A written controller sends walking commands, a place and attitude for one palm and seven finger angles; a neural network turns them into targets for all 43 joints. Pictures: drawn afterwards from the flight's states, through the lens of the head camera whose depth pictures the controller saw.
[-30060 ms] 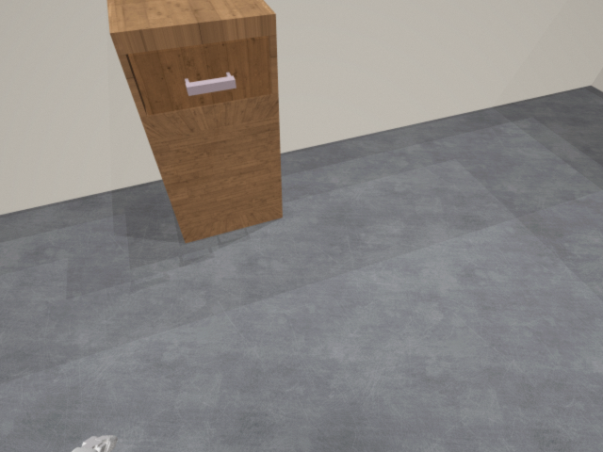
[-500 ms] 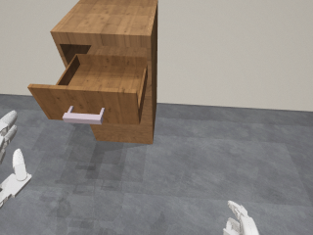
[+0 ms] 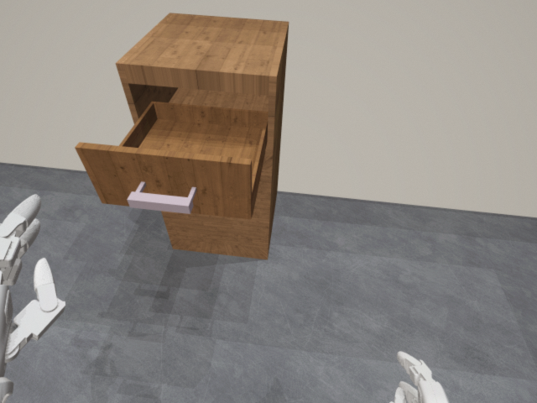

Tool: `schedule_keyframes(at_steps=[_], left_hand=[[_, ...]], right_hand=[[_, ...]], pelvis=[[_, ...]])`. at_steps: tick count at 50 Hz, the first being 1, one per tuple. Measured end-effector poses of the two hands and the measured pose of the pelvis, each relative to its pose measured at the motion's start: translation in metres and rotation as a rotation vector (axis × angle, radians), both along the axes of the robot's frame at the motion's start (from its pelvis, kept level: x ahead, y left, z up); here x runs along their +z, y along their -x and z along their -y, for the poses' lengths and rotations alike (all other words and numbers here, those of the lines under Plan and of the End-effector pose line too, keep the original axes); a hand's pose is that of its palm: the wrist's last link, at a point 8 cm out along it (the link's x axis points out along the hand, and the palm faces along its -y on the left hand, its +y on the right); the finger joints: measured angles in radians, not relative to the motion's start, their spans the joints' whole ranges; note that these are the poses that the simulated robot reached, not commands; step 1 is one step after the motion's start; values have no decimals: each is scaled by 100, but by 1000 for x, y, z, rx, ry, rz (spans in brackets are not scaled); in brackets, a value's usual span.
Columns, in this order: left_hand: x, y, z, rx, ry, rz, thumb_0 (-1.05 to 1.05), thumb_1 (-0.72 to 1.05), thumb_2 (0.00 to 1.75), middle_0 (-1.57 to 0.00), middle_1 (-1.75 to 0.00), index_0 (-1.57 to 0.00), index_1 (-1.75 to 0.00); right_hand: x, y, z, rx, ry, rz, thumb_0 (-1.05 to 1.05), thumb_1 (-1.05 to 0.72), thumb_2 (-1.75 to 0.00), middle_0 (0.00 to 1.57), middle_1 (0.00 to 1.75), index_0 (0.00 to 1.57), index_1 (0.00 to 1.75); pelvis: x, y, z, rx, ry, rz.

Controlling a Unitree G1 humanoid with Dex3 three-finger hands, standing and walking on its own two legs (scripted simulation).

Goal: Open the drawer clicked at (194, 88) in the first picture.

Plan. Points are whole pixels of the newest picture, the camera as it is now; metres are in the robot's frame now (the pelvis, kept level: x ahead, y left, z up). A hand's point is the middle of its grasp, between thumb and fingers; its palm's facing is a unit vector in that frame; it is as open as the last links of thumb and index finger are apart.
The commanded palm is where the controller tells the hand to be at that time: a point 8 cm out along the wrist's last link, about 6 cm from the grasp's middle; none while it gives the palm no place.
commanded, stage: let the arm hang, fingers relaxed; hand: left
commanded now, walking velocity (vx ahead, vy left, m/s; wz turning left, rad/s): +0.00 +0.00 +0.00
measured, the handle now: (164, 195) +0.56 +0.27 -0.06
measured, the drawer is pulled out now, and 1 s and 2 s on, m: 0.30 0.30 0.30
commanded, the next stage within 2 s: look to check the result in 1.10 s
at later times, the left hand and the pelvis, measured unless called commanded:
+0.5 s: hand out of the picture -0.04 +0.20 -0.17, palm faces +0.05 -0.97 -0.23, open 7.1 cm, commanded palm none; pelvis +0.00 +0.01 +0.01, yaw +1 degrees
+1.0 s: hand out of the picture +0.01 +0.17 -0.17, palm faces +0.03 -0.98 -0.20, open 7.3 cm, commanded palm none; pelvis +0.00 +0.01 +0.01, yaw +0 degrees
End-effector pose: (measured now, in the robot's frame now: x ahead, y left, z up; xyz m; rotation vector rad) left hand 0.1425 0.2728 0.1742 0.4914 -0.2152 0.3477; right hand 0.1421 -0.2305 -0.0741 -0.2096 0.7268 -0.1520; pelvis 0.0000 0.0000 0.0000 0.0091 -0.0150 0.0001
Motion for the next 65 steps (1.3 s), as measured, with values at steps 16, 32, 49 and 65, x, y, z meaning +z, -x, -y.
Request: schedule_keyframes(at_steps=[16, 32, 49, 65], left_hand=[[-312, 104, 43, 186, 559, -1368, -2, 99, 89, -21, -30, -20, -30], [-304, 192, 29, 322, 529, -1647, 0, 92, 90, -20, -30, -20, -30], [-311, 142, 49, 231, 536, -1530, 1, 93, 90, -20, -30, -20, -30], [-311, 146, 55, 243, 555, -1561, 0, 91, 90, -20, -30, -20, -30]], right_hand=[[-52, 89, -11, -22, -43, -465, 1, -91, -90, 20, 30, 20, 30], [-67, 196, -30, -123, -117, -786, 1, -91, -90, 20, 30, 19, 30], [-72, 178, -50, -135, -179, -711, 0, -91, -90, 20, 30, 20, 30], [-69, 173, -32, -144, -137, -728, 0, -91, -90, 20, 30, 19, 30]], pelvis=[[1, 5, -6, 14, 7, 15], [7, 0, -11, 0, 10, 20], [7, -3, -7, -8, 7, 23], [8, -9, -5, -6, 7, 22]])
